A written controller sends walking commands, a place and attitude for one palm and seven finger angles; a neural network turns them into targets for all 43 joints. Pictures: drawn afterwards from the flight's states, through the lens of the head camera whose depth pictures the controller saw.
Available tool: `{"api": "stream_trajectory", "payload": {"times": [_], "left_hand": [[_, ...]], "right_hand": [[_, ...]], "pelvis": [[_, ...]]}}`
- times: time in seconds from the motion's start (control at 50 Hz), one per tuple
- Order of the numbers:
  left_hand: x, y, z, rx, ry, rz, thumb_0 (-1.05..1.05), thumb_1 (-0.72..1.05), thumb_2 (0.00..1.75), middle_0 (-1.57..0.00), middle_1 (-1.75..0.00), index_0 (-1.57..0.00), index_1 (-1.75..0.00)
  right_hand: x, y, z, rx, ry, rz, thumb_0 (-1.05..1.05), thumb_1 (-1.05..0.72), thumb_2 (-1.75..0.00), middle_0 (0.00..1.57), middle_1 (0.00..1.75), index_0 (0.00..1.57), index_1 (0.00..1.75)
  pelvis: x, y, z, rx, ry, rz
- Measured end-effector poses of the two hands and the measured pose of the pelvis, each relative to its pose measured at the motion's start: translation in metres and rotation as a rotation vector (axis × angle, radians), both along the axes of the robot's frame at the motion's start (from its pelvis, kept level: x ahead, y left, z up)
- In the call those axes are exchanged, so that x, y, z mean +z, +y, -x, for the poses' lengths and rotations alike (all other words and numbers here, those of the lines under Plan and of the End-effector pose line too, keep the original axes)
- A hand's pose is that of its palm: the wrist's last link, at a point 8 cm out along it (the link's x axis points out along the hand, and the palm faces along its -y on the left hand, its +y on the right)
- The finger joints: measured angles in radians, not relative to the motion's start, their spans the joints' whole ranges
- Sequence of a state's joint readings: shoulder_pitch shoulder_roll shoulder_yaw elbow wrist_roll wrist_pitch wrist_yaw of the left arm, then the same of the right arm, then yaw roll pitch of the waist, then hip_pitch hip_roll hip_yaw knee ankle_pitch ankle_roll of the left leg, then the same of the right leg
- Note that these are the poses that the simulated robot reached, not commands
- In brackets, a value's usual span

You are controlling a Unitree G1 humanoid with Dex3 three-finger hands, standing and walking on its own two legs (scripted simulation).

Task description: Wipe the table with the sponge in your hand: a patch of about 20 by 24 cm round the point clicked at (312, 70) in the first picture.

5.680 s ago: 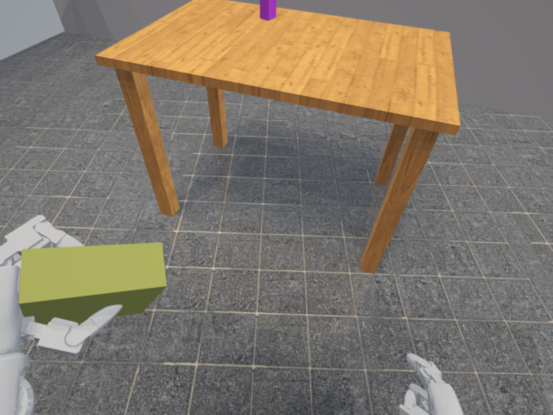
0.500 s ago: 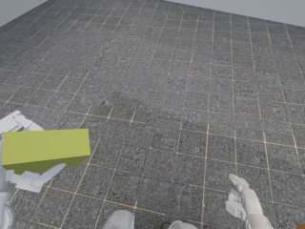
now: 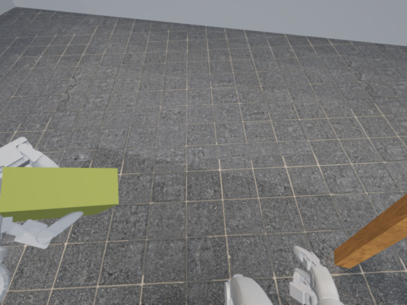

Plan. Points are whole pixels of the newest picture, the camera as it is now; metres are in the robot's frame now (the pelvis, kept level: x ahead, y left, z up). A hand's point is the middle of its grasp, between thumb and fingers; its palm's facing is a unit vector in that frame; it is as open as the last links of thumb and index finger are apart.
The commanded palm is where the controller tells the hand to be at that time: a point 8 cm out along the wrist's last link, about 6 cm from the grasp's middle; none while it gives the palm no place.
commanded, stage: turn to face it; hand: left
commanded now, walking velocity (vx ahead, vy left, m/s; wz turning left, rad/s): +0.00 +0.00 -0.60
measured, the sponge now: (76, 195) +0.23 +0.20 +0.16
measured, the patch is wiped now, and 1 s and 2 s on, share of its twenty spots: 0.00 0.00 0.00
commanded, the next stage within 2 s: none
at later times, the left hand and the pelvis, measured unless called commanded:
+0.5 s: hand (151, 198) +0.21 +0.08 +0.20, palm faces +0.13 -0.86 -0.50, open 9.1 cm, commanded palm +0.18 +0.13 +0.19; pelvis -0.06 -0.08 +0.01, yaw -18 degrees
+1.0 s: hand (300, 247) +0.17 -0.09 +0.20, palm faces -0.14 -0.77 -0.62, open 9.1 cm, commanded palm +0.15 -0.02 +0.19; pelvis -0.14 -0.16 +0.01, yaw -35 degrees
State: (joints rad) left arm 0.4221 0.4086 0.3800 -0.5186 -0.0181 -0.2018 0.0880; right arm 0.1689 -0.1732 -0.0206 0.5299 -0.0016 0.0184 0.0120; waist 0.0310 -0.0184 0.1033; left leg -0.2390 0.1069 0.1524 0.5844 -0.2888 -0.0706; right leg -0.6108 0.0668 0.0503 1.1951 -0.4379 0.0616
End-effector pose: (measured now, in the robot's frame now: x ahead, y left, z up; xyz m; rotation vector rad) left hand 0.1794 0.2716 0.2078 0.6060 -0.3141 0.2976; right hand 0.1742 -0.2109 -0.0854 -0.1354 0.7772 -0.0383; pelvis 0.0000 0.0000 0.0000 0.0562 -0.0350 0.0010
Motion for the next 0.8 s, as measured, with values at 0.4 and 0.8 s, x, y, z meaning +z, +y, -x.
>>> {"api": "stream_trajectory", "payload": {"times": [0.4,0.8], "left_hand": [[0.005,-0.138,-0.016,-0.35,-0.058,-0.005,0.0,-0.41,1.01,-0.85,-1.35,-0.85,-1.35],[-0.01,-0.291,-0.003,-0.55,0.033,0.021,0.0,-0.41,1.01,-0.85,-1.35,-0.85,-1.35]], "right_hand": [[0.019,-0.158,0.129,-0.296,0.057,0.168,0.02,-0.91,-0.9,0.2,0.3,0.2,0.3],[-0.019,-0.184,0.241,-0.47,0.024,-0.051,0.01,-0.9,-0.9,0.2,0.3,0.21,0.3]], "pelvis": [[0.0,-0.076,0.046,-0.237,0.05,0.043],[-0.004,-0.144,0.117,-0.488,0.032,0.06]]}}
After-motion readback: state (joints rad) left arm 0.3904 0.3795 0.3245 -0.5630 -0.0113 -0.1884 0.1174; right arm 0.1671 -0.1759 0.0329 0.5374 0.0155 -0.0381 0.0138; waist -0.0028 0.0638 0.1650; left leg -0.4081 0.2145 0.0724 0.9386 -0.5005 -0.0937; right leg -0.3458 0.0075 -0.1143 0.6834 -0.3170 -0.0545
